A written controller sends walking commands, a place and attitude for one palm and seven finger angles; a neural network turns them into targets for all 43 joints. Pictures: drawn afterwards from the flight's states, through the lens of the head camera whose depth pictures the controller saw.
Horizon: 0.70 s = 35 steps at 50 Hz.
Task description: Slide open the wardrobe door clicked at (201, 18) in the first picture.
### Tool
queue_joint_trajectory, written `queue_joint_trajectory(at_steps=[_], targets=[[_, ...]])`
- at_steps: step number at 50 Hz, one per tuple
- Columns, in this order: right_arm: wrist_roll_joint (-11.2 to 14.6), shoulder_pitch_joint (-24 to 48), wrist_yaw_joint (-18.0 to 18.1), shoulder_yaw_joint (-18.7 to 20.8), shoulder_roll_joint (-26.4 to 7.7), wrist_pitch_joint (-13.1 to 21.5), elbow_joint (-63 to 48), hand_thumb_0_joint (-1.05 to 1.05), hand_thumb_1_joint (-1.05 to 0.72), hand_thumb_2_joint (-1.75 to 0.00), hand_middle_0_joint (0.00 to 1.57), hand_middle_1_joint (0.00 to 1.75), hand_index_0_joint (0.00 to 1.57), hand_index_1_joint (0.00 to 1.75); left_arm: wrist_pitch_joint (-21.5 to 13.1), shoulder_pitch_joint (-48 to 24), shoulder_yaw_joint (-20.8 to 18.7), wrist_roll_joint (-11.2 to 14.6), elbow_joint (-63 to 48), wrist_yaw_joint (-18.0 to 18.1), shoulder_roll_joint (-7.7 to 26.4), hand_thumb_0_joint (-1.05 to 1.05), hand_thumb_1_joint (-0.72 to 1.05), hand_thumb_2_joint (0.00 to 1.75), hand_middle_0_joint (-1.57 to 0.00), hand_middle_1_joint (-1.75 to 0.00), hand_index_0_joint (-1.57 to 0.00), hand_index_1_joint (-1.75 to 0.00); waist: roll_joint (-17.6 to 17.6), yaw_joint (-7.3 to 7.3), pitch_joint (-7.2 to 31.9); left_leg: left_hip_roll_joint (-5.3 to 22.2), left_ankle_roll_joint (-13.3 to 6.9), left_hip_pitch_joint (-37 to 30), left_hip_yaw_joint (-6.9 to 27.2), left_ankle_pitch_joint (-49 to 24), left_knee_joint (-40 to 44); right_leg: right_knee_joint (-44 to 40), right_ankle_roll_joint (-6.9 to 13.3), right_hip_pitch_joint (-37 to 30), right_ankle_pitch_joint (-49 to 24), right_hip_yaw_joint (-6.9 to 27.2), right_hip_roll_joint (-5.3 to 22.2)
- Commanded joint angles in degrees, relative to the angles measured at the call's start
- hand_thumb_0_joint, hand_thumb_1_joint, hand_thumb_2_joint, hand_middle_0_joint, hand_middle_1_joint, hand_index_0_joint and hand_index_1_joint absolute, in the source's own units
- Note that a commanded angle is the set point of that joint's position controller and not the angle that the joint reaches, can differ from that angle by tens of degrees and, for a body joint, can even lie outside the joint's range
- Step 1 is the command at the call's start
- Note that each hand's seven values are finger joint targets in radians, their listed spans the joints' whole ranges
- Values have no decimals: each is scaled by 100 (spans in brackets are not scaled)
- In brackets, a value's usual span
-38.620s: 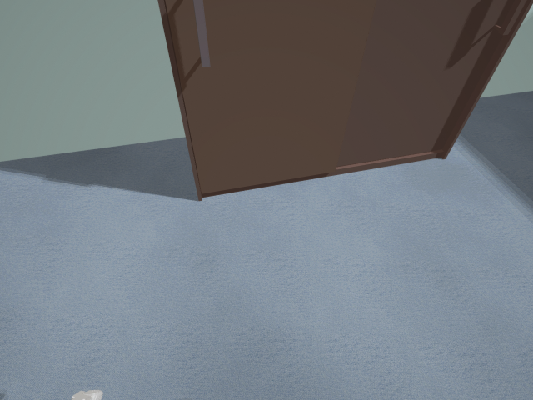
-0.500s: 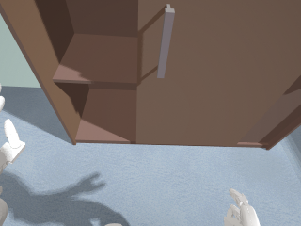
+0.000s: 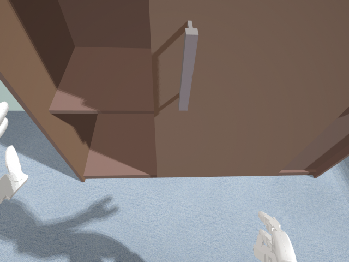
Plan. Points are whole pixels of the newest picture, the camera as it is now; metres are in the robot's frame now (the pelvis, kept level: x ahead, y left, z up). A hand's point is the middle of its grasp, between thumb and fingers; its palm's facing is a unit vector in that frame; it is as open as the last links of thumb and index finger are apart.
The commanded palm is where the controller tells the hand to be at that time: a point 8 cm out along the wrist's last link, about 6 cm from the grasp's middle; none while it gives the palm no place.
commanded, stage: stop stepping back and stand still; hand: left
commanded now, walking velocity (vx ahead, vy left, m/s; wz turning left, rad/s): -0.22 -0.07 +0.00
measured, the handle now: (185, 70) +0.58 +0.01 +0.09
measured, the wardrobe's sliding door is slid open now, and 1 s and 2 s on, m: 0.43 0.43 0.43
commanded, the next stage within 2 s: let the arm hang, fingers relaxed in 0.28 s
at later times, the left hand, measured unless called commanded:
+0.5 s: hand (65, 212) +0.21 +0.25 -0.01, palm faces +0.16 -0.89 -0.43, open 7.4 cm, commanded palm none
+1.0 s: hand out of the picture -0.04 +0.21 -0.17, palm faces +0.02 -0.97 -0.25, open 7.3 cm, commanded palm none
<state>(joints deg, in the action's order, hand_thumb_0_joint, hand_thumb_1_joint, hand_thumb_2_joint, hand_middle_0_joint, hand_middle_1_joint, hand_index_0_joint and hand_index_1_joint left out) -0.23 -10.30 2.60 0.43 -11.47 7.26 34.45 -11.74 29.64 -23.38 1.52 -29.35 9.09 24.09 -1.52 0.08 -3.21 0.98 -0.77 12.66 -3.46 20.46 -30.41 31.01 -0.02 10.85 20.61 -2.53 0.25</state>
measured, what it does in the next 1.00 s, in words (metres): shifts its weight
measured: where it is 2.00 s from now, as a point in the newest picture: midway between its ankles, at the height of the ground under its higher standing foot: outside the picture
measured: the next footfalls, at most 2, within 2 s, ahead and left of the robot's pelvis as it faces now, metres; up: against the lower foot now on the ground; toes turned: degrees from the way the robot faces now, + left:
none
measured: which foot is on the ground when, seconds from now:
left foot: down 0.00-1.00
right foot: down 0.00-1.00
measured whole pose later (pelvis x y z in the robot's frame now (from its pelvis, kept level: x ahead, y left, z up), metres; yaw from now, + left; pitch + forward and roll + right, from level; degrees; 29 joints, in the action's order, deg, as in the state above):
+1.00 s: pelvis -0.06 +0.01 +0.01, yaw +1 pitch +0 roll +0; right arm -1.5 -15.9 1.7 0.3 -9.2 -1.7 61.5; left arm 1.2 14.0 -1.0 -0.7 61.0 1.5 11.9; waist 0.8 -1.0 -3.5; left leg -0.1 -2.1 13.2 -4.3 14.4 -27.2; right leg 25.6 -0.5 9.9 15.9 -3.4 1.4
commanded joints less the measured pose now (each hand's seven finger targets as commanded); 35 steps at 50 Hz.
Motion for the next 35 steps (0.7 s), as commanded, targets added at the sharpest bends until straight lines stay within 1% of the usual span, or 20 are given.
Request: queue_joint_trajectory(at_steps=[1,3,7,9,10,16,18,19,20,21,23,24,25,27,28,29,30,33,34,35], targets=[[57,109,47,248,-766,215,-856,0,-90,-90,20,30,20,30,-360,534,-1107,157,-1005,115,1083,0,90,90,-20,-30,-20,-30,652,-5,1497,569,96,-636,247,-5340,-168,-229,104,-741,-4118,189,203],[52,100,77,247,-773,169,-865,0,-90,-90,20,30,20,30,-323,587,-1067,199,-900,83,1030,0,90,90,-20,-30,-20,-30,552,-13,1624,569,114,-582,211,-5197,-81,-147,67,-759,-4427,256,252],[57,213,147,228,-766,113,-907,0,-90,-90,20,30,20,30,-201,597,-879,218,-787,26,917,0,90,90,-20,-30,-20,-30,567,28,1495,653,85,-393,241,-4414,241,-340,-10,-634,-3703,246,209],[66,248,208,217,-788,99,-915,0,-90,-90,20,30,20,30,-166,483,-916,213,-817,35,1048,0,90,90,-20,-30,-20,-30,553,38,1422,611,77,-279,250,-4097,325,-399,-8,-657,-3818,277,212],[56,200,220,206,-790,90,-932,0,-90,-90,20,30,20,30,-150,464,-795,199,-781,31,929,0,90,90,-20,-30,-20,-30,492,18,1424,600,85,-263,245,-4163,304,-369,-1,-681,-3924,291,219],[34,221,284,187,-780,62,-959,0,-90,-90,20,30,20,30,-127,167,-800,169,-1125,116,1086,0,90,90,-20,-30,-20,-30,586,2,1768,468,92,-564,137,-4737,35,-210,10,-783,-4756,311,326],[36,244,277,193,-769,57,-973,0,-90,-90,20,30,20,30,-120,199,-807,168,-1227,133,1095,0,90,90,-20,-30,-20,-30,523,2,1814,416,91,-564,122,-4561,-26,-245,16,-805,-4870,361,370],[135,409,-258,320,-891,257,269,0,-90,-90,20,30,20,30,705,-110,1946,-97,3397,-488,-552,0,90,90,-20,-30,-20,-30,353,-274,1139,546,141,-370,220,-4582,-717,252,104,179,-4937,126,820],[91,91,-302,385,-1294,-83,243,0,-90,-90,20,30,20,30,1114,-395,1861,-182,3513,-700,-306,0,90,90,-20,-30,-20,-30,458,-228,1336,636,142,-268,374,-3763,-433,-32,209,265,-3992,458,970],[69,-38,-300,335,-982,-264,275,0,-90,-90,20,30,20,30,1157,-570,1902,-253,3797,-759,-434,0,90,90,-20,-30,-20,-30,220,-197,1347,621,75,-56,377,-3034,-413,-19,201,356,-3293,334,921],[-10,-35,-297,214,-894,-490,284,0,-90,-90,20,30,20,30,1130,-1018,1975,-270,4525,-834,-334,0,90,90,-20,-30,-20,-30,-514,-163,963,545,-43,251,497,-1904,-354,-140,244,659,-2455,411,972],[-73,-88,-287,200,-862,-562,300,0,-90,-90,20,30,20,30,1116,-1213,2001,-300,4909,-833,-267,0,90,90,-20,-30,-20,-30,-784,-168,910,465,-49,226,482,-1899,-322,-191,286,582,-2604,453,1009],[-120,-143,-275,194,-890,-600,311,0,-90,-90,20,30,20,30,1119,-1288,2004,-301,5243,-827,-221,0,90,90,-20,-30,-20,-30,-775,-161,880,406,-76,208,473,-2223,-273,-82,291,394,-3137,465,1013],[-212,-277,-202,235,-972,-628,461,0,-90,-90,20,30,20,30,1137,-1385,1983,-304,5932,-767,-177,0,90,90,-20,-30,-20,-30,-772,-120,1247,399,-87,106,509,-3530,-210,367,219,-316,-4352,381,879],[-199,-228,-167,245,-1020,-645,619,0,-90,-90,20,30,20,30,1155,-1468,1984,-286,6287,-744,-170,0,90,90,-20,-30,-20,-30,-551,-89,1280,422,-87,22,548,-3764,-219,404,202,-386,-4365,367,878],[-173,-159,-158,211,-989,-687,759,0,-90,-90,20,30,20,30,1203,-1578,2035,-266,6599,-730,-160,0,90,90,-20,-30,-20,-30,-112,-73,1150,456,-77,8,579,-3232,34,184,186,-276,-3449,359,811],[-176,-66,-146,159,-890,-704,915,0,-90,-90,20,30,20,30,1215,-1670,2060,-244,6873,-736,-251,0,90,90,-20,-30,-20,-30,197,-49,835,472,-94,110,594,-3099,173,45,148,-229,-3015,378,748],[-157,-273,-63,110,-725,-667,1375,0,-90,-90,20,30,20,30,1163,-1462,2061,-205,7571,-729,-388,0,90,90,-20,-30,-20,-30,743,-67,1052,442,-92,-266,496,-3704,91,-27,191,-475,-3418,416,732],[-134,-303,-30,110,-700,-681,1494,0,-90,-90,20,30,20,30,1169,-1443,2068,-202,7741,-721,-436,0,90,90,-20,-30,-20,-30,602,-57,1080,477,-105,-356,499,-3554,110,-147,185,-499,-3199,357,677],[-163,-397,-15,164,-633,-666,1566,0,-90,-90,20,30,20,30,1160,-1362,1975,-235,7779,-709,-664,0,90,90,-20,-30,-20,-30,794,-54,1262,505,-142,-423,498,-3565,73,-180,191,-569,-3222,294,701]])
